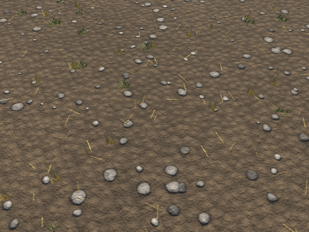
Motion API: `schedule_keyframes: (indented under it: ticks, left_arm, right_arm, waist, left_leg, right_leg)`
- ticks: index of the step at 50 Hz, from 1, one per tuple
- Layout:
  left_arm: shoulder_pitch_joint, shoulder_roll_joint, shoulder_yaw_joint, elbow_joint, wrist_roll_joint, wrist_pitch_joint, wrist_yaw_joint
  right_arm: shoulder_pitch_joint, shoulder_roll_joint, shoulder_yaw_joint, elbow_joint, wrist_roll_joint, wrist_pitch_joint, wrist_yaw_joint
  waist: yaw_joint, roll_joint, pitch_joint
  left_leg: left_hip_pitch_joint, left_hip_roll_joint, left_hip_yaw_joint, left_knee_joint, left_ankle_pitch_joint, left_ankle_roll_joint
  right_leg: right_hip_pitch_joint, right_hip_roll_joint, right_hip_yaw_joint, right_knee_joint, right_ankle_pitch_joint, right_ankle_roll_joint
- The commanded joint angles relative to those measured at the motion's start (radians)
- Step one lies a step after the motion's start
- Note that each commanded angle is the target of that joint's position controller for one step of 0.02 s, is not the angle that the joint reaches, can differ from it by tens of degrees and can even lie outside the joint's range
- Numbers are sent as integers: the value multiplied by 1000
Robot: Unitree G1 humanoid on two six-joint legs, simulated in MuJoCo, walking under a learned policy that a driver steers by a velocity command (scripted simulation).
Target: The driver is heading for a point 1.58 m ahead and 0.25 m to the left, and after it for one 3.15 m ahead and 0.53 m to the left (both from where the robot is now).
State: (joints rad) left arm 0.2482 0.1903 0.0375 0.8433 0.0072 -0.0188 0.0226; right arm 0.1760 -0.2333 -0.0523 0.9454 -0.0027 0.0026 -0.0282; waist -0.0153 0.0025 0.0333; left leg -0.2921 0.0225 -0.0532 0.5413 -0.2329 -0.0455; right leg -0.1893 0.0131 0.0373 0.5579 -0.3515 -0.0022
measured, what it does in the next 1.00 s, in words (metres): walks ahead: right foot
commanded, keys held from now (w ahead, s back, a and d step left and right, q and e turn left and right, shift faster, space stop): no key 0.22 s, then w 0.78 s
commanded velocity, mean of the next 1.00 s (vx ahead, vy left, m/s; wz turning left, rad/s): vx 0.28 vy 0.00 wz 0.00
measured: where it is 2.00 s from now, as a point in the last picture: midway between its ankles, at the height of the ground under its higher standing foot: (155, 156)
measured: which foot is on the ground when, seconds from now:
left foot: down 0.00-0.94, up 0.96-1.00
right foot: down 0.00-0.46, up 0.48-0.92, down 0.94-1.00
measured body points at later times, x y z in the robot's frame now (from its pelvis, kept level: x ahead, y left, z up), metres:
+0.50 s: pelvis +0.06 +0.04 +0.00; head +0.06 +0.05 +0.45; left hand +0.07 +0.30 -0.15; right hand +0.11 -0.23 -0.13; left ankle +0.05 +0.13 -0.73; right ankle -0.03 -0.11 -0.70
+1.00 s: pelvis +0.30 -0.01 -0.01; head +0.34 -0.01 +0.43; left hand +0.52 +0.23 -0.11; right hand +0.23 -0.26 -0.16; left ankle +0.08 +0.13 -0.68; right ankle +0.42 -0.10 -0.73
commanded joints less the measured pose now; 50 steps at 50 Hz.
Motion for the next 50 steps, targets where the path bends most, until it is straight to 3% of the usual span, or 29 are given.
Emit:
schedule_keyframes:
  ticks: [1, 11, 12, 13, 14, 16, 17, 19, 21, 22, 23, 24, 25, 26, 27, 28, 30, 33, 36, 40, 42, 44, 45, 46, 47, 48, 49, 50]
  left_arm:
    - [26, 113, 27, -29, -2, -11, 4]
    - [44, 106, 22, 41, -5, -9, 7]
    - [68, 101, 22, 59, -6, -7, 7]
    - [79, 121, 28, 68, -12, -3, 9]
    - [84, 152, 37, 68, -19, -2, 10]
    - [115, 209, 51, 69, -30, -16, 12]
    - [106, 223, 55, 69, -34, -28, 13]
    - [72, 202, 49, 65, -33, -47, 10]
    - [4, 190, 45, 56, -45, -45, 2]
    - [-17, 175, 40, 46, -41, -46, -1]
    - [-48, 125, 24, 26, -31, -54, -4]
    - [-39, 85, 19, -15, -40, -70, 2]
    - [-44, 136, 31, -14, -60, -82, 0]
    - [-39, 144, 33, -7, -70, -90, -8]
    - [-32, 139, 34, 10, -63, -93, -11]
    - [-47, 148, 41, 12, -50, -94, -11]
    - [-61, 141, 47, 15, -35, -86, -21]
    - [-141, 104, 39, -11, -27, -73, -27]
    - [-264, 80, 23, -52, -29, -72, -33]
    - [-372, 93, 14, -83, -38, -76, -51]
    - [-403, 104, 13, -101, -39, -81, -64]
    - [-380, 134, 22, -102, -37, -87, -72]
    - [-332, 158, 33, -93, -36, -87, -72]
    - [-221, 191, 51, -63, -36, -86, -67]
    - [-36, 232, 74, -6, -38, -81, -59]
    - [150, 308, 92, 34, -24, -75, -47]
    - [185, 334, 89, 57, -14, -76, -59]
    - [134, 236, 63, 53, -23, -80, -61]
  right_arm:
    - [-8, -94, -19, -22, 2, -7, -7]
    - [0, -95, -19, 46, 6, 3, -17]
    - [18, -82, -16, 62, 5, 5, -17]
    - [20, -81, -17, 69, 11, 6, -16]
    - [8, -84, -19, 66, 17, 2, -15]
    - [-65, -76, -16, 26, 28, -27, -5]
    - [-88, -72, -14, 11, 33, -46, 3]
    - [-67, -64, -13, 12, 40, -79, 19]
    - [72, -60, -22, 72, 41, -96, 33]
    - [175, -81, -36, 119, 31, -97, 36]
    - [305, -147, -56, 144, 24, -99, 34]
    - [413, -257, -75, 161, 21, -105, 48]
    - [329, -172, -41, 140, 8, -118, 53]
    - [244, -123, -26, 109, 12, -125, 52]
    - [190, -111, -18, 86, 10, -127, 54]
    - [164, -105, -12, 73, 12, -126, 55]
    - [204, -71, 2, 82, 6, -115, 50]
    - [266, -105, 2, 93, 4, -103, 31]
    - [268, -129, 0, 82, 1, -94, 17]
    - [320, -133, -3, 95, 13, -92, 13]
    - [323, -138, -9, 99, 18, -88, 11]
    - [302, -155, -18, 92, 19, -81, 10]
    - [288, -170, -23, 86, 16, -77, 10]
    - [272, -177, -26, 80, 12, -69, 10]
    - [258, -163, -20, 68, 5, -62, 10]
    - [278, -122, -2, 41, -13, -62, 11]
    - [415, 32, 36, 48, 6, -86, 25]
    - [316, -86, 10, 42, 35, -113, 29]
  waist:
    - [5, -7, -33]
    - [5, -10, -22]
    - [7, -20, -41]
    - [12, -46, -21]
    - [23, -90, 15]
    - [53, -185, 113]
    - [55, -200, 158]
    - [29, -187, 176]
    - [-48, -145, 121]
    - [-83, -105, 75]
    - [-129, 82, 19]
    - [-135, 352, -44]
    - [-87, 217, 0]
    - [-52, 146, 57]
    - [-32, 99, 60]
    - [-22, 75, 68]
    - [-21, 94, 42]
    - [-36, 70, 45]
    - [-57, 72, 74]
    - [-77, 82, 114]
    - [-64, 84, 123]
    - [-26, 90, 90]
    - [8, 109, 43]
    - [71, 125, -35]
    - [157, 118, -143]
    - [195, -25, -295]
    - [103, -304, -450]
    - [133, -197, -342]
  left_leg:
    - [109, 11, -4, -36, 196, 35]
    - [121, 9, -4, -42, 207, 41]
    - [127, -8, 16, -36, 110, 42]
    - [93, -41, 52, -2, -52, 45]
    - [28, -70, 87, 53, -205, 50]
    - [-139, -62, 112, 193, -234, 67]
    - [-186, -23, 80, 242, -207, 84]
    - [-206, 17, 61, 208, -229, 118]
    - [73, -24, 115, -10, -106, 128]
    - [234, -43, 102, -34, -26, 117]
    - [367, 110, -152, -165, -89, 166]
    - [484, 330, -618, -361, -216, 323]
    - [432, 373, -688, -382, -284, 345]
    - [388, 343, -565, -372, -276, 312]
    - [359, 294, -447, -379, -227, 273]
    - [345, 264, -360, -389, -121, 246]
    - [333, 205, -218, -398, 77, 216]
    - [340, 192, -132, -410, 269, 232]
    - [272, 172, -69, -441, 269, 224]
    - [266, 189, -32, -459, 246, 227]
    - [325, 220, -26, -436, 291, 219]
    - [384, 239, -10, -368, 448, 201]
    - [402, 240, 0, -298, 632, 190]
    - [396, 220, 22, -161, 816, 175]
    - [305, 174, 51, 53, 847, 145]
    - [51, 102, 83, 393, 477, 116]
    - [-280, -90, 2, 714, -305, 69]
    - [-386, -42, -99, 824, -317, 93]
  right_leg:
    - [-87, -52, 46, -130, 200, -31]
    - [-75, -38, 22, -134, 220, -23]
    - [-66, -34, 20, -152, 109, -28]
    - [-73, -37, 38, -176, -59, -48]
    - [-84, -70, 96, -219, -257, -84]
    - [-74, -234, 329, -357, -498, -182]
    - [-88, -295, 409, -393, -487, -220]
    - [-51, -309, 391, -371, -335, -221]
    - [-141, -217, 233, -278, -199, -156]
    - [-209, -156, 157, -178, -78, -124]
    - [-310, -53, 18, 144, 54, -60]
    - [-505, 62, -34, 444, -165, -18]
    - [-585, 7, 73, 616, -204, -37]
    - [-626, -44, 88, 659, -105, -66]
    - [-615, -85, 67, 640, -6, -82]
    - [-609, -112, 52, 587, 69, -84]
    - [-548, -132, 16, 508, 146, -68]
    - [-579, -125, -28, 386, 216, -21]
    - [-531, -104, -52, 181, 329, 0]
    - [-463, -74, -71, 33, 414, -12]
    - [-463, -74, -58, -7, 398, -37]
    - [-402, -56, -63, -36, 344, -68]
    - [-315, -27, -82, -30, 312, -85]
    - [-165, 8, -106, -24, 288, -109]
    - [82, 10, -99, -22, 296, -140]
    - [407, -203, 161, -4, 246, -204]
    - [655, -415, 679, -193, -39, -361]
    - [567, -375, 707, -285, -121, -309]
